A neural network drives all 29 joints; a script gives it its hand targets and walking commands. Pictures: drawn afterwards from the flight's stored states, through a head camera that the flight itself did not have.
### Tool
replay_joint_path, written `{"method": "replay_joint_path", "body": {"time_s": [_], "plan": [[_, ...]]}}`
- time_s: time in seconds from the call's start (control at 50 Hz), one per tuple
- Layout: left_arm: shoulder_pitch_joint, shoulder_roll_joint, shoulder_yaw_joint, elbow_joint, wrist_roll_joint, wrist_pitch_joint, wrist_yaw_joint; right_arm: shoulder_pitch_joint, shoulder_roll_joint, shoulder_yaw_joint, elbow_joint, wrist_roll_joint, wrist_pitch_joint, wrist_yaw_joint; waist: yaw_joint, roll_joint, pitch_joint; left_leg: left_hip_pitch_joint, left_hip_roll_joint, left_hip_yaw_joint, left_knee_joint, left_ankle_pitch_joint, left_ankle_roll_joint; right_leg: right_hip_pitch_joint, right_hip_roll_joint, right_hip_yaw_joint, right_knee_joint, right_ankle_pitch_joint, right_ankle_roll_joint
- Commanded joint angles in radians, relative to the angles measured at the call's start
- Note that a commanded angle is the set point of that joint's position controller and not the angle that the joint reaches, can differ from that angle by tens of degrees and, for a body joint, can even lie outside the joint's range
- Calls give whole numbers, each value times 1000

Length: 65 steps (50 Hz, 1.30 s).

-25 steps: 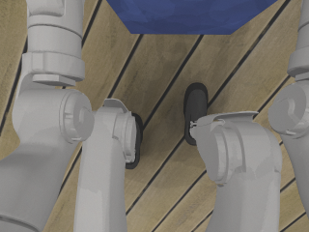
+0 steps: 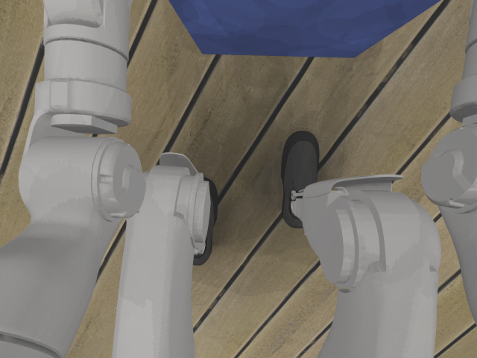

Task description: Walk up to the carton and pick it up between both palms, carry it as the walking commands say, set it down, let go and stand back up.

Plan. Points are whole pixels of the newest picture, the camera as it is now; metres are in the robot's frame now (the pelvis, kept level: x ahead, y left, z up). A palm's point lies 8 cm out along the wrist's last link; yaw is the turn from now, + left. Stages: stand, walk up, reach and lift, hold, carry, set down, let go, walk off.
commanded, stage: set down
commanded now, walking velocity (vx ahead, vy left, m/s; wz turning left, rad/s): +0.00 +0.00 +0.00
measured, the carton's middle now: out of the picture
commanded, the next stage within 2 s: none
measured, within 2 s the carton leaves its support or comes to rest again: rests again in 1.12 s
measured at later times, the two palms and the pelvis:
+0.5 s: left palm out of the picture +0.58 +0.13 -0.15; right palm out of the picture +0.57 -0.23 -0.15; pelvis +0.00 +0.00 +0.00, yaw +0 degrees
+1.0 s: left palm out of the picture +0.58 +0.13 -0.16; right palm out of the picture +0.57 -0.23 -0.16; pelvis +0.00 +0.00 +0.00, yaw +0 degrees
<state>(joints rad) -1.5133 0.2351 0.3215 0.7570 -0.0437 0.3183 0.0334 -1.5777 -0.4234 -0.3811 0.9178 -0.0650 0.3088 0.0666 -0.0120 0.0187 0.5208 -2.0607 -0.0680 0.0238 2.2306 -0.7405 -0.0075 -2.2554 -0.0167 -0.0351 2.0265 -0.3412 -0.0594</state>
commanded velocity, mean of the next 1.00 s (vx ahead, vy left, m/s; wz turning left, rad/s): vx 0.00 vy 0.00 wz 0.00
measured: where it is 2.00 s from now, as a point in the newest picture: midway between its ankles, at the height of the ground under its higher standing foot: (246, 215)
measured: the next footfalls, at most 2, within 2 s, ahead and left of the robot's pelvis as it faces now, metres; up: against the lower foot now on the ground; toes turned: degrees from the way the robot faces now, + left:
none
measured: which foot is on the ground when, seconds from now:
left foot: down 0.00-1.00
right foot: down 0.00-1.00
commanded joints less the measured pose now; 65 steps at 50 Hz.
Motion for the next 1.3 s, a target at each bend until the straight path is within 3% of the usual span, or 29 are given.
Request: {"method": "replay_joint_path", "body": {"time_s": [0.0, 0.12, 0.18, 0.26, 0.34, 0.36, 0.42, 0.46, 0.5, 0.52, 0.56, 0.64, 0.72, 0.76, 0.8, 0.82, 0.84, 0.86, 0.88, 0.94, 0.96, 1.02, 1.04, 1.06, 1.16, 1.2, 1.22, 1.24, 1.28], "plan": [[-493, -777, -372, 91, -39, 9, -242, -447, 746, 325, 84, 151, -10, 227, -71, 65, -902, 36, -29, -11, -289, 57, 31, 776, 50, 61, 0, -23, 1], [-425, -802, -340, 145, -8, 25, -254, -383, 723, 275, 129, 130, -3, 234, -67, 119, -824, 25, -30, -15, -288, 27, 21, 720, 50, 71, -5, -71, -11], [-454, -775, -304, 136, 4, 25, -256, -413, 736, 281, 131, 124, 3, 237, -68, 51, -829, -8, -37, -8, -287, -3, 34, 746, 53, 55, -4, -111, -5], [-382, -781, -302, 192, 14, 31, -259, -370, 730, 255, 177, 107, 1, 231, -65, 95, -775, 0, -26, -6, -290, -21, 30, 704, 47, 70, -13, -134, -11], [-350, -764, -247, 217, 65, 44, -257, -397, 740, 255, 142, 103, 4, 239, -19, 61, -746, 1, -33, -3, -286, -6, 44, 694, 52, 72, -14, -145, -5], [-363, -767, -286, 197, 31, 38, -261, -340, 718, 247, 166, 103, 1, 235, -61, 89, -735, -7, -20, -19, -296, -18, 37, 700, 45, 75, -14, -130, -13], [-337, -741, -243, 215, 59, 36, -262, -317, 730, 239, 176, 82, 2, 235, -19, 89, -718, -34, -24, 1, -292, -20, 37, 675, 54, 76, -15, -153, -8], [-315, -739, -234, 233, 66, 39, -263, -333, 710, 230, 175, 73, 2, 231, -38, 73, -690, -40, -25, -3, -293, -35, 38, 682, 50, 78, -23, -171, -10], [-302, -741, -236, 234, 70, 37, -259, -357, 714, 238, 143, 82, -3, 231, -10, 69, -702, -9, -27, -14, -297, -11, 43, 668, 55, 70, -14, -156, -5], [-331, -762, -245, 246, 60, 43, -265, -321, 695, 222, 209, 78, 3, 232, -63, 92, -690, -32, -23, -10, -282, -49, 35, 674, 48, 74, -21, -187, -19], [-291, -747, -218, 245, 83, 47, -265, -312, 696, 214, 191, 66, 8, 231, -16, 94, -685, -35, -25, 2, -295, -46, 33, 691, 58, 77, -21, -189, -12], [-249, -721, -209, 276, 93, 43, -254, -292, 711, 214, 211, 67, 9, 232, -2, 78, -670, -22, -26, -2, -291, -27, 41, 644, 55, 66, -14, -191, -5], [-309, -712, -234, 209, 72, 25, -252, -339, 662, 213, 154, 63, -11, 223, -45, 61, -690, -29, -19, -18, -288, -26, 34, 695, 53, 75, -22, -158, -8], [-297, -656, -222, 216, 94, 29, -241, -288, 667, 189, 184, 58, -5, 227, -8, 116, -682, 1, -13, -12, -297, -26, 34, 651, 57, 70, -11, -167, -1], [-280, -668, -199, 247, 98, 29, -242, -306, 620, 195, 198, 59, -12, 215, -25, 94, -671, -7, -13, -15, -283, -28, 30, 670, 43, 84, -16, -178, -7], [-278, -599, -204, 229, 104, 23, -228, -297, 615, 184, 194, 67, -9, 212, 11, 81, -682, 6, -19, -6, -277, -17, 30, 678, 48, 80, -15, -177, 4], [-285, -626, -196, 229, 99, 19, -229, -311, 572, 174, 163, 61, -26, 204, -30, 80, -692, 13, -12, -19, -288, -19, 29, 685, 43, 78, -20, -169, 2], [-269, -616, -184, 256, 101, 17, -227, -324, 561, 175, 175, 60, -28, 196, -21, 89, -700, -5, -13, -11, -275, -14, 26, 681, 45, 83, -19, -165, -1], [-235, -602, -186, 269, 100, 11, -218, -314, 529, 178, 174, 61, -37, 187, -24, 50, -681, -6, -20, -17, -282, -3, 24, 681, 44, 66, -18, -155, 8], [-297, -507, -186, 201, 107, -10, -187, -322, 472, 163, 188, 82, -49, 169, -4, 84, -745, 57, -12, -16, -284, 14, 21, 695, 36, 80, -8, -143, 10], [-288, -492, -209, 198, 90, -15, -182, -303, 425, 158, 207, 79, -63, 152, -37, 67, -756, 35, -14, -7, -276, 24, 9, 726, 38, 70, -20, -118, 13], [-338, -357, -211, 181, 92, -44, -140, -316, 288, 106, 168, 69, -105, 108, -56, 111, -791, 106, -3, -33, -294, 51, 3, 713, 36, 54, 10, -73, 16], [-338, -296, -188, 136, 99, -57, -115, -339, 253, 112, 173, 89, -111, 91, -12, 118, -835, 92, 1, -21, -283, 73, -9, 759, 33, 75, 4, -50, 21], [-324, -233, -204, 146, 76, -72, -93, -327, 191, 107, 165, 91, -130, 71, -46, 85, -864, 132, 4, -26, -285, 95, -9, 768, 27, 52, 6, -26, 30], [-432, 130, -251, 8, -52, -157, 51, -447, -159, 148, -13, 198, -236, -81, -63, 82, -1243, 225, 8, -40, -237, 358, -38, 988, 20, 82, 75, 330, 43], [-438, 232, -240, 54, -72, -178, 93, -423, -218, 138, 47, 225, -234, -116, -39, 49, -1345, 190, 8, -35, -229, 377, -32, 1074, 6, 113, 98, 409, 56], [-433, 232, -276, 67, -82, -184, 106, -388, -232, 134, 133, 235, -233, -124, -69, 48, -1344, 176, 14, -37, -230, 365, -35, 1063, -9, 108, 112, 401, 58], [-420, 262, -258, 83, -69, -182, 115, -364, -233, 146, 140, 254, -228, -126, -18, 91, -1380, 245, 13, -27, -228, 400, -37, 1028, -1, 105, 111, 391, 60], [-354, 268, -251, 76, -56, -185, 120, -310, -259, 109, 144, 251, -235, -133, -34, 85, -1371, 168, 26, -24, -227, 394, -28, 1056, -4, 129, 106, 447, 52]]}}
